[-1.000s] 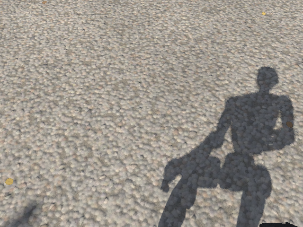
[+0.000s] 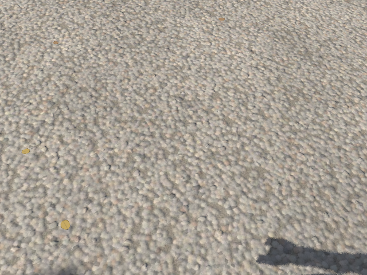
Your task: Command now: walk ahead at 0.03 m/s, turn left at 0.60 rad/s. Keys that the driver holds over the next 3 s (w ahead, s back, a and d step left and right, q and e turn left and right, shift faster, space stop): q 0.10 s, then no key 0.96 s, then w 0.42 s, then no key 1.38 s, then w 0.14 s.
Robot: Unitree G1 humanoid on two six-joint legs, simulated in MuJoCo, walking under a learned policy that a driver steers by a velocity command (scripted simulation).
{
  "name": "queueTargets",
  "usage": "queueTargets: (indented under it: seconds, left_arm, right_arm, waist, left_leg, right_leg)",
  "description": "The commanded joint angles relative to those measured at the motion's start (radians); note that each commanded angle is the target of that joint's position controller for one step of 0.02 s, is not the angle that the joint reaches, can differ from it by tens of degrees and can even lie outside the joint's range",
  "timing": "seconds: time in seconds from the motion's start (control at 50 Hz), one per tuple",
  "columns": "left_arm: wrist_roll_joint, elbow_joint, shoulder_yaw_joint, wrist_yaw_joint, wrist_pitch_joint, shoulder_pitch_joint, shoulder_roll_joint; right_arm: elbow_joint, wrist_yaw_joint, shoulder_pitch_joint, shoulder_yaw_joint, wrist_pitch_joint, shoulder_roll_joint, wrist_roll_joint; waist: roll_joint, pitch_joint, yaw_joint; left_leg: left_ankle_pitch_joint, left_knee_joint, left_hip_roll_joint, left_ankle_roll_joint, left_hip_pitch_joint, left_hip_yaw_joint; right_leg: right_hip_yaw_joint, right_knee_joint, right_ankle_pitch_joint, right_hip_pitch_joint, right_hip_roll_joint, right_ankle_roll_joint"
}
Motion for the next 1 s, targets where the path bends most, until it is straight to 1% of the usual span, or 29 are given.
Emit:
queueTargets:
  seconds: [0.02,0.04,0.06,0.08,0.1,0.14,0.18,0.22,0.28,0.32,0.34,0.36,0.38,0.4,0.42,0.44,0.46,0.48,0.5,0.54,0.62,0.68,0.78,1.0]
  left_arm:
    - [-0.004,-0.108,0.029,0.012,-0.011,-0.089,0.107]
    - [-0.009,-0.093,0.034,0.018,-0.008,-0.063,0.110]
    - [0.000,-0.072,0.038,0.026,-0.005,-0.045,0.111]
    - [0.008,-0.067,0.040,0.028,-0.003,-0.030,0.111]
    - [0.006,-0.063,0.040,0.024,-0.005,-0.019,0.104]
    - [-0.007,-0.049,0.033,0.019,-0.006,0.000,0.086]
    - [-0.010,-0.052,0.021,0.015,-0.006,-0.024,0.063]
    - [-0.010,-0.056,0.013,0.007,-0.006,-0.039,0.052]
    - [-0.016,-0.058,0.010,-0.002,-0.008,-0.040,0.060]
    - [-0.019,-0.058,0.009,-0.008,-0.011,-0.031,0.063]
    - [-0.019,-0.055,0.008,-0.011,-0.015,-0.019,0.057]
    - [-0.017,-0.046,0.004,-0.015,-0.019,0.007,0.044]
    - [-0.007,-0.038,0.000,-0.019,-0.025,0.033,0.036]
    - [0.011,-0.041,0.003,-0.018,-0.030,0.050,0.069]
    - [0.022,-0.049,0.017,-0.012,-0.030,0.044,0.148]
    - [0.019,-0.037,0.003,-0.015,-0.031,-0.009,0.101]
    - [0.015,-0.057,-0.012,-0.019,-0.036,-0.054,0.046]
    - [0.013,-0.051,-0.012,-0.018,-0.039,-0.044,0.045]
    - [0.010,-0.051,-0.012,-0.019,-0.045,-0.034,0.057]
    - [0.007,-0.040,-0.013,-0.014,-0.054,-0.004,0.063]
    - [0.005,-0.036,-0.022,-0.006,-0.047,0.020,0.045]
    - [0.004,-0.033,-0.026,-0.006,-0.043,0.024,0.039]
    - [0.003,-0.018,-0.032,-0.010,-0.043,0.026,0.028]
    - [-0.001,0.046,-0.039,-0.011,-0.048,0.046,0.022]
  right_arm:
    - [-0.067,-0.004,0.091,-0.062,-0.048,-0.234,-0.036]
    - [-0.066,-0.006,0.035,-0.056,-0.058,-0.205,-0.019]
    - [-0.072,-0.011,-0.003,-0.045,-0.058,-0.171,-0.001]
    - [-0.078,-0.017,-0.031,-0.037,-0.054,-0.162,0.005]
    - [-0.082,-0.022,-0.035,-0.032,-0.050,-0.153,0.000]
    - [-0.079,-0.028,-0.031,-0.023,-0.050,-0.135,-0.007]
    - [-0.068,-0.032,-0.014,-0.022,-0.048,-0.131,-0.005]
    - [-0.061,-0.033,-0.009,-0.023,-0.043,-0.136,-0.008]
    - [-0.051,-0.023,-0.012,-0.021,-0.037,-0.141,-0.014]
    - [-0.040,-0.016,-0.018,-0.016,-0.036,-0.132,-0.010]
    - [-0.035,-0.013,-0.028,-0.011,-0.036,-0.122,-0.007]
    - [-0.031,-0.012,-0.046,-0.004,-0.036,-0.107,0.000]
    - [-0.022,-0.012,-0.043,0.003,-0.038,-0.089,0.005]
    - [-0.012,-0.013,-0.008,0.010,-0.046,-0.065,-0.006]
    - [-0.010,-0.009,0.046,0.012,-0.057,-0.052,-0.026]
    - [-0.009,-0.011,0.038,0.012,-0.059,-0.048,-0.029]
    - [0.003,-0.014,0.013,0.006,-0.058,-0.075,-0.033]
    - [0.003,-0.016,-0.024,0.002,-0.054,-0.079,-0.030]
    - [0.005,-0.017,-0.036,0.001,-0.046,-0.073,-0.026]
    - [0.008,-0.015,-0.031,0.002,-0.041,-0.061,-0.022]
    - [0.031,-0.014,-0.012,0.002,-0.049,-0.043,-0.018]
    - [0.044,-0.018,0.000,0.000,-0.053,-0.037,-0.018]
    - [0.063,-0.026,0.020,-0.002,-0.056,-0.036,-0.017]
    - [0.104,-0.042,0.041,-0.002,-0.053,-0.027,-0.014]
  waist:
    - [0.210,-0.130,-0.066]
    - [0.172,-0.112,-0.030]
    - [0.145,-0.119,-0.017]
    - [0.154,-0.127,-0.002]
    - [0.159,-0.146,0.006]
    - [0.153,-0.174,0.004]
    - [0.154,-0.171,-0.015]
    - [0.170,-0.168,-0.030]
    - [0.183,-0.144,-0.046]
    - [0.181,-0.132,-0.047]
    - [0.175,-0.129,-0.036]
    - [0.164,-0.128,-0.012]
    - [0.144,-0.129,0.009]
    - [0.092,-0.149,-0.005]
    - [-0.075,-0.160,-0.064]
    - [-0.176,-0.140,-0.084]
    - [-0.141,-0.115,-0.068]
    - [-0.127,-0.108,-0.045]
    - [-0.108,-0.095,-0.034]
    - [-0.071,-0.079,-0.026]
    - [-0.007,-0.073,-0.010]
    - [0.028,-0.073,-0.007]
    - [0.043,-0.075,-0.008]
    - [0.027,-0.063,-0.011]
  left_leg:
    - [0.436,-0.295,0.322,0.288,0.226,-0.459]
    - [0.389,-0.285,0.268,0.230,0.211,-0.391]
    - [0.378,-0.274,0.234,0.191,0.212,-0.355]
    - [0.428,-0.266,0.213,0.182,0.185,-0.327]
    - [0.463,-0.261,0.196,0.182,0.173,-0.316]
    - [0.488,-0.253,0.183,0.185,0.206,-0.289]
    - [0.463,-0.244,0.177,0.182,0.233,-0.289]
    - [0.412,-0.239,0.179,0.187,0.222,-0.302]
    - [0.358,-0.236,0.186,0.201,0.169,-0.338]
    - [0.354,-0.224,0.186,0.201,0.159,-0.367]
    - [0.358,-0.212,0.179,0.194,0.155,-0.374]
    - [0.355,-0.194,0.159,0.175,0.140,-0.366]
    - [0.322,-0.185,0.134,0.139,0.110,-0.355]
    - [0.227,-0.155,0.094,0.082,0.065,-0.328]
    - [0.067,-0.064,-0.003,0.026,0.013,-0.229]
    - [-0.027,-0.098,-0.032,-0.021,0.068,-0.151]
    - [0.019,-0.114,-0.017,-0.038,0.110,-0.149]
    - [0.069,-0.113,-0.024,-0.035,0.113,-0.146]
    - [0.109,-0.114,-0.021,-0.028,0.113,-0.156]
    - [0.153,-0.132,-0.012,-0.016,0.117,-0.172]
    - [0.179,-0.144,-0.007,-0.013,0.105,-0.182]
    - [0.193,-0.149,-0.003,-0.018,0.107,-0.188]
    - [0.218,-0.149,0.003,-0.022,0.125,-0.193]
    - [0.250,-0.148,0.004,-0.029,0.163,-0.187]
  right_leg:
    - [0.167,0.438,-0.193,-0.318,0.075,0.012]
    - [0.182,0.429,-0.100,-0.322,0.062,0.002]
    - [0.189,0.417,-0.044,-0.313,0.053,0.007]
    - [0.184,0.430,0.001,-0.277,0.063,0.017]
    - [0.180,0.444,0.031,-0.243,0.077,0.025]
    - [0.175,0.393,0.069,-0.219,0.083,0.037]
    - [0.175,0.272,0.083,-0.200,0.078,0.044]
    - [0.174,0.173,0.072,-0.141,0.073,0.044]
    - [0.163,0.063,0.031,-0.045,0.076,0.032]
    - [0.159,-0.014,0.022,0.001,0.079,0.021]
    - [0.156,-0.081,0.045,0.035,0.080,0.014]
    - [0.146,-0.197,0.122,0.096,0.085,0.002]
    - [0.148,-0.337,0.270,0.184,0.081,-0.016]
    - [0.215,-0.357,0.400,0.279,0.009,-0.044]
    - [0.320,-0.326,0.580,0.313,-0.113,-0.109]
    - [0.373,-0.355,0.454,0.183,-0.146,-0.195]
    - [0.342,-0.370,0.332,0.150,-0.103,-0.180]
    - [0.306,-0.362,0.254,0.153,-0.060,-0.139]
    - [0.279,-0.355,0.229,0.149,-0.035,-0.113]
    - [0.254,-0.340,0.202,0.143,-0.015,-0.093]
    - [0.229,-0.311,0.193,0.159,0.010,-0.089]
    - [0.218,-0.299,0.195,0.165,0.022,-0.088]
    - [0.206,-0.291,0.209,0.164,0.036,-0.085]
    - [0.201,-0.308,0.213,0.148,0.047,-0.082]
